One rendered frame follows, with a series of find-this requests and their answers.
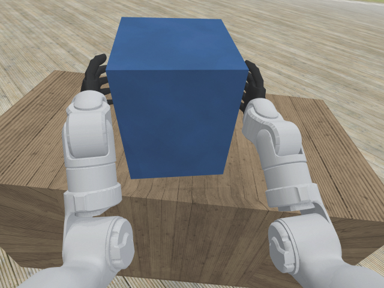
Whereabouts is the carton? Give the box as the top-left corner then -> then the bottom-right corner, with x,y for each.
106,17 -> 249,179

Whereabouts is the pedestal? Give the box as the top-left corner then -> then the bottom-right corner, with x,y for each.
0,70 -> 384,288

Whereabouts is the robot left hand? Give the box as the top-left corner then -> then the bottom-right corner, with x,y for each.
80,54 -> 113,105

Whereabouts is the left robot forearm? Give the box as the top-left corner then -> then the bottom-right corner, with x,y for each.
62,90 -> 122,262

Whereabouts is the robot right upper arm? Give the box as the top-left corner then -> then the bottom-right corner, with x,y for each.
268,213 -> 384,288

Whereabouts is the robot right hand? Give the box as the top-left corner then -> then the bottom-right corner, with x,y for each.
239,60 -> 266,114

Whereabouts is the robot left upper arm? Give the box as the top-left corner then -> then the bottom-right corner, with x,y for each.
16,216 -> 134,288

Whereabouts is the right robot forearm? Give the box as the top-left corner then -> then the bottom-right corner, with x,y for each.
242,98 -> 342,256

